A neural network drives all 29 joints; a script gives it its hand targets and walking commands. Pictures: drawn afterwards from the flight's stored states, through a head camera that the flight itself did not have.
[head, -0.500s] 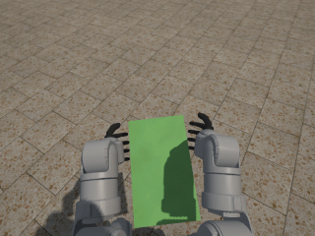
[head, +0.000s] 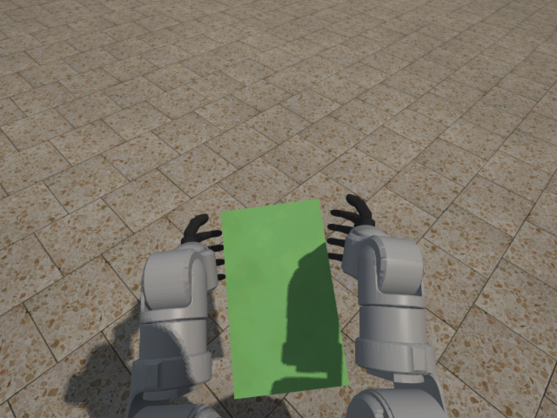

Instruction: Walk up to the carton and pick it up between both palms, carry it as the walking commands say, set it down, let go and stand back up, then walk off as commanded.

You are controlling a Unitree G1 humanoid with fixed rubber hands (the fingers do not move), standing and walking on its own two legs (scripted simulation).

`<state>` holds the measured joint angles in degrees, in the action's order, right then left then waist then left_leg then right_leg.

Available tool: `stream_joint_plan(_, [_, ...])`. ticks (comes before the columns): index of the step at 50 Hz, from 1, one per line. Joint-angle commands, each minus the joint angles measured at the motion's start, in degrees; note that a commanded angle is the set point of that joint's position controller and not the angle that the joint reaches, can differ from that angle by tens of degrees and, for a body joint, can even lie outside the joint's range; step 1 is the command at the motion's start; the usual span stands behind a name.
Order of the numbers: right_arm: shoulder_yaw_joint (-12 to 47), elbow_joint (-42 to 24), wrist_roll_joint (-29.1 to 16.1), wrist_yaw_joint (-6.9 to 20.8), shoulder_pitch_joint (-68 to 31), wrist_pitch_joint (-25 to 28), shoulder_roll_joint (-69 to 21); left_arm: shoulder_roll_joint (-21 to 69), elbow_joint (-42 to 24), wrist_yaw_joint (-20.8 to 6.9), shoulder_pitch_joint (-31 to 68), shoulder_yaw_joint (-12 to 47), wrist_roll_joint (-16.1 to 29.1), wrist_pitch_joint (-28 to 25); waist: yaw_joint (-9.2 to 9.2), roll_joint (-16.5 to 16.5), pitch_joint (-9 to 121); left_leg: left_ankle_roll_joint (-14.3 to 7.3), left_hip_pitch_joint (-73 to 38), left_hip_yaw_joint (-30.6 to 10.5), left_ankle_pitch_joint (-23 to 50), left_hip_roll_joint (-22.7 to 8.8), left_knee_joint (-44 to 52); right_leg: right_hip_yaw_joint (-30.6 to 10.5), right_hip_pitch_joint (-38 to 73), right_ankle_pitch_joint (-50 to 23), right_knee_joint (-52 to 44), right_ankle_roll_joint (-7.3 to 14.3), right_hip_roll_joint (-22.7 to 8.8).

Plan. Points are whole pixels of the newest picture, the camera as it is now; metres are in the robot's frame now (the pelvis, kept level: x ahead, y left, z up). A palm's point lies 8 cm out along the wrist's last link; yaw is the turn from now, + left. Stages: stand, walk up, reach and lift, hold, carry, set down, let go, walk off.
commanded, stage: carry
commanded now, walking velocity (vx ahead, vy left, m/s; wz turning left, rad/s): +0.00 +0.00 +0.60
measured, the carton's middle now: (283, 294) +0.32 -0.02 -0.03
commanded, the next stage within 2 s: none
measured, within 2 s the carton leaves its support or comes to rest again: neither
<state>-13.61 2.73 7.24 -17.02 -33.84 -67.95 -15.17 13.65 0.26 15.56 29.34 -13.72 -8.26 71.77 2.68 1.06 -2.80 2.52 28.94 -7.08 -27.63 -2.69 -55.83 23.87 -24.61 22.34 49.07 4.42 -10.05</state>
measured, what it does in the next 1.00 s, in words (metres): steps to the left, turning left: left foot, then right foot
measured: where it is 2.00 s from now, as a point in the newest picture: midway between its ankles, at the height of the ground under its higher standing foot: outside the picture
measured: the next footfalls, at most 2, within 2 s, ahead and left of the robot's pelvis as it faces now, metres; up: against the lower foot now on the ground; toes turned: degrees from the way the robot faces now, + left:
left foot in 0.08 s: +0.04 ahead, +0.22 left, +0.00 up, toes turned +6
right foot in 0.74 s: +0.03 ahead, -0.02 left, +0.00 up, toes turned +13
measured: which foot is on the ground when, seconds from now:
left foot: up 0.00-0.06, down 0.08-0.82, up 0.84-0.90, down 0.92-1.00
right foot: down 0.00-0.60, up 0.62-0.72, down 0.74-1.00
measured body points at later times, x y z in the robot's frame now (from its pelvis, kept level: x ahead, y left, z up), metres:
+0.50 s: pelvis -0.03 +0.07 +0.01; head -0.02 +0.09 +0.46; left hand +0.26 +0.26 +0.09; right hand +0.32 +0.04 +0.10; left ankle +0.00 +0.21 -0.69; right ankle +0.03 -0.06 -0.69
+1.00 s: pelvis -0.05 +0.12 +0.01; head -0.03 +0.13 +0.46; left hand +0.18 +0.38 +0.10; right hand +0.30 +0.19 +0.10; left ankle -0.03 +0.25 -0.69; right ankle -0.01 -0.03 -0.69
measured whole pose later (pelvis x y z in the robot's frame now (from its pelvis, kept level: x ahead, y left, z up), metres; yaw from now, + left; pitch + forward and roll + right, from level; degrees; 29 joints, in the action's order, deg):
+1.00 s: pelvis -0.05 +0.12 +0.01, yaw +30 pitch +2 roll -1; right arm -13.6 0.3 7.3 -18.2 -32.5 -70.1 -14.8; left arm 14.1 -0.6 19.1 30.3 -9.8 -8.3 73.4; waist 1.2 2.3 0.9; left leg -0.1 31.2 -8.7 -13.3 6.2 -44.2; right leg 13.6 -18.8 25.6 44.6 -4.2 -10.7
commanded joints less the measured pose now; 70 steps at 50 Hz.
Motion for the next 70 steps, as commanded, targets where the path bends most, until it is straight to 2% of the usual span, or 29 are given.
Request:
stream_joint_plan(1, [36.42, -4.98, -26.54, 20.21, -32.87, -2.82, -57.55, 54.56, -15.16, -16.87, 47.99, 38.58, 28.04, -3.62, -3.59, -9.44, 35.32, -3.72, 4.65, 6.63, 3.84, -1.11, 0.96, -15.98, 30.89, -29.03, -16.35, 0.65, -20.46])
stream_joint_plan(4, [35.42, -2.9, -26.57, 21.03, -30.19, -3.0, -57.62, 54.85, -15.59, -16.61, 49.64, 39.2, 27.36, -3.45, -1.6, -2.65, 35.62, -6.66, -7.04, 1.61, 9.5, -0.39, 15.27, -11.29, 21.25, -16.65, -5.67, -2.94, -16.07])
stream_joint_plan(6, [35.13, -2.82, -26.44, 21.55, -30.85, -2.69, -56.43, 54.57, -15.11, -16.75, 50.17, 40.18, 27.26, -3.06, -2.55, 19.64, 27.86, -13.15, -6.71, -29.67, 28.99, -9.74, 28.47, -11.48, 7.0, 14.14, 6.13, -8.49, 0.56])
stream_joint_plan(7, [34.66, -1.72, -25.82, 21.54, -28.75, -2.58, -56.46, 54.14, -15.34, -16.89, 50.38, 41.24, 27.3, -3.07, -2.12, 21.89, 24.72, -14.68, -7.7, -35.63, 28.87, -9.38, 30.9, -15.36, 3.38, 23.62, 4.52, -8.51, 6.58])
stream_joint_plan(11, [33.71, -4.71, -25.27, 21.23, -32.04, -2.38, -55.02, 56.43, -14.63, -16.07, 52.58, 41.93, 27.87, -3.72, -1.54, 20.63, 29.5, -10.34, -11.79, -30.49, 28.96, -4.67, 30.25, -17.46, 6.15, 14.63, 0.91, -7.09, 10.82])
stream_joint_plan(15, [33.57, -6.2, -24.83, 20.81, -32.81, -2.84, -53.82, 56.4, -19.41, -15.24, 55.97, 43.28, 29.59, -3.08, -2.55, 19.17, 38.01, -4.93, -9.54, -21.76, 37.29, -3.23, 22.13, -22.02, 23.25, 4.11, -16.72, -5.7, 5.42])
stream_joint_plan(16, [34.1, -5.85, -24.75, 20.59, -33.0, -3.0, -53.82, 55.44, -19.96, -15.22, 57.15, 42.87, 29.78, -3.11, -3.05, 11.09, 39.66, -2.54, -3.05, -15.06, 25.99, 0.18, 17.75, -26.78, 30.45, 0.39, -22.44, -4.18, -2.43])
stream_joint_plan(17, [34.98, -8.62, -25.51, 20.57, -34.99, -2.83, -54.13, 54.7, -20.05, -15.25, 57.68, 42.29, 29.65, -3.36, -3.04, -5.1, 40.09, -0.57, 5.79, -4.24, 8.99, 5.64, 10.7, -36.15, 34.67, 0.17, -26.79, -0.56, -15.81])
stream_joint_plan(18, [35.71, -9.84, -26.0, 20.47, -35.96, -2.83, -54.26, 55.31, -20.95, -15.38, 56.56, 42.32, 30.49, -3.41, -3.13, -15.06, 38.83, -0.93, 9.39, 0.88, -1.96, 3.1, 0.18, -36.33, 32.83, -5.94, -26.81, 3.3, -25.57])
stream_joint_plan(21, [35.74, -6.18, -25.25, 19.76, -31.37, -3.11, -56.24, 56.85, -15.53, -16.63, 50.48, 41.79, 30.27, -2.46, -2.81, -7.14, 33.36, -2.15, 7.12, 1.99, 2.52, 0.05, -2.17, -23.63, 27.62, -10.11, -24.1, 3.11, -20.92])
stream_joint_plan(25, [36.61, -7.02, -26.17, 20.19, -31.78, -3.41, -56.44, 56.84, -13.55, -16.43, 48.88, 40.21, 28.97, -2.33, -1.69, -7.38, 36.95, -4.04, -2.28, 1.93, 13.2, 2.2, 17.11, -13.54, 27.54, -26.74, -7.92, -1.71, -14.85])
stream_joint_plan(27, [35.16, -5.07, -26.03, 21.0, -29.8, -3.86, -55.52, 56.51, -13.02, -16.22, 48.78, 40.3, 28.52, -1.76, -1.56, 8.59, 34.07, -8.2, -10.8, -18.09, 43.0, -4.03, 23.84, -12.79, 12.84, -10.74, 4.06, -8.18, -4.22])
stream_joint_plan(28, [35.17, -4.07, -26.21, 21.16, -30.58, -3.73, -55.69, 55.85, -14.11, -16.21, 50.9, 40.85, 28.95, -1.63, -2.14, 17.64, 32.24, -11.59, -14.56, -32.72, 55.62, -8.57, 26.65, -15.05, 5.24, 12.99, 4.53, -10.02, 3.85])
stream_joint_plan(31, [35.31, -4.81, -26.23, 20.74, -32.74, -3.42, -56.46, 57.17, -13.26, -16.33, 52.99, 41.14, 29.12, -2.12, -1.32, 12.85, 32.71, -12.17, -19.68, -39.58, 41.82, -5.7, 30.04, -21.22, 1.63, 19.11, 1.45, -8.78, 10.48])
stream_joint_plan(37, [34.15, -9.58, -25.11, 20.15, -35.33, -2.94, -54.3, 57.98, -17.28, -15.36, 53.5, 41.31, 30.56, -2.48, -2.61, 18.68, 40.84, -0.74, -13.31, -24.1, 39.33, 0.69, 30.47, -20.85, 25.12, 5.07, -19.01, -6.65, 7.13])
stream_joint_plan(38, [34.98, -11.18, -25.62, 19.87, -37.08, -2.72, -54.56, 57.52, -20.16, -15.42, 56.68, 41.89, 31.55, -2.88, -2.67, 13.06, 42.72, 1.88, -7.82, -17.78, 32.98, 3.65, 26.9, -23.26, 34.04, -1.46, -24.41, -5.76, 1.35])
stream_joint_plan(40, [37.07, -16.41, -27.48, 19.31, -41.64, -2.63, -54.16, 56.43, -21.69, -15.63, 57.79, 40.66, 31.72, -3.63, -2.62, -19.37, 43.47, 1.96, 5.69, -0.66, -0.71, 8.46, 4.83, -34.95, 38.84, -21.45, -22.78, 2.94, -23.93])
stream_joint_plan(43, [38.1, -14.77, -27.62, 18.7, -38.02, -3.14, -56.09, 58.46, -17.11, -16.31, 51.98, 40.58, 31.59, -2.43, -2.57, -10.58, 35.74, -1.78, 7.72, 1.93, 5.07, 3.04, 3.08, -21.14, 35.52, -34.06, -18.01, 3.14, -20.6])
stream_joint_plan(47, [38.39, -10.88, -27.22, 19.29, -34.65, -4.49, -56.66, 57.86, -14.13, -16.35, 49.13, 38.27, 29.42, -1.74, -2.25, -13.82, 36.79, -3.84, 0.5, 4.4, 13.05, 5.22, 20.48, -13.18, 35.38, -41.64, -7.7, -2.56, -14.07])
stream_joint_plan(49, [37.41, -7.95, -27.13, 20.11, -31.84, -4.98, -56.41, 56.94, -13.04, -16.32, 48.27, 37.63, 28.44, -1.26, -0.77, -6.1, 37.23, -7.09, -13.32, -6.09, 30.7, 3.07, 24.8, -12.6, 21.08, -28.8, 1.53, -7.11, -8.19])
stream_joint_plan(51, [36.31, -4.62, -26.46, 20.17, -31.08, -4.72, -55.87, 56.95, -12.6, -16.58, 49.74, 38.7, 29.27, -0.87, -1.42, 12.95, 34.49, -13.66, -24.76, -35.87, 63.96, -7.49, 25.66, -17.16, 1.77, 16.15, 7.07, -11.27, 5.89])
stream_joint_plan(53, [36.06, -3.02, -25.51, 20.04, -30.48, -4.65, -56.47, 56.4, -10.79, -16.93, 49.16, 38.54, 28.27, -0.98, -1.19, 11.69, 33.51, -15.79, -25.96, -41.46, 50.53, -7.46, 29.76, -20.97, -1.17, 22.97, 4.77, -10.42, 9.69])
stream_joint_plan(58, [35.37, -6.23, -25.31, 20.17, -35.22, -4.03, -56.09, 57.61, -13.62, -16.39, 50.91, 37.38, 28.68, -2.28, -2.78, 16.87, 38.67, -1.67, -14.82, -23.4, 39.54, 1.22, 33.26, -19.85, 24.84, 7.87, -19.06, -7.01, 7.44])
stream_joint_plan(59, [35.27, -6.28, -24.84, 19.92, -35.71, -3.96, -55.57, 57.44, -14.13, -16.45, 52.75, 37.64, 29.16, -2.39, -2.93, 11.37, 40.26, 1.49, -7.88, -16.12, 32.42, 4.38, 30.85, -20.45, 35.01, -0.19, -25.45, -6.32, 2.06])
stream_joint_plan(61, [36.19, -10.17, -26.14, 19.33, -38.59, -3.92, -54.93, 56.14, -16.23, -16.64, 55.4, 37.56, 29.77, -2.96, -2.33, -18.62, 40.36, 0.77, 5.27, 0.48, 0.53, 10.0, 8.46, -32.72, 40.65, -27.47, -22.71, 1.12, -22.9])
stream_joint_plan(62, [37.25, -11.33, -27.05, 19.1, -39.09, -3.8, -55.67, 56.89, -15.97, -16.74, 53.36, 37.13, 30.27, -2.79, -2.64, -19.33, 38.5, -0.71, 9.93, 2.61, -0.55, 4.5, 4.3, -28.5, 41.12, -35.74, -21.27, 4.47, -25.52])
stream_joint_plan(64, [38.51, -11.7, -27.59, 18.87, -36.99, -3.92, -56.5, 57.97, -14.2, -16.92, 50.3, 38.01, 30.29, -2.45, -2.62, -13.82, 33.96, -3.2, 9.31, 3.1, 4.95, 3.61, 4.8, -18.32, 39.74, -44.13, -16.69, 2.36, -20.49])
stream_joint_plan(69, [38.38, -7.34, -26.46, 19.64, -32.14, -4.95, -56.69, 57.14, -10.93, -17.09, 46.68, 35.66, 28.01, -1.75, -1.87, -15.82, 35.26, -5.33, -3.92, 6.82, 15.06, 7.61, 23.27, -9.3, 34.7, -48.26, -4.53, -4.03, -12.19])
stream_joint_plan(70, [37.87, -6.32, -26.23, 19.89, -30.4, -4.87, -56.65, 57.24, -10.37, -17.17, 45.5, 35.83, 27.83, -1.42, -0.65, -11.81, 35.78, -7.63, -12.29, 0.8, 21.61, 6.69, 25.61, -9.79, 26.16, -43.14, 1.99, -6.53, -9.59])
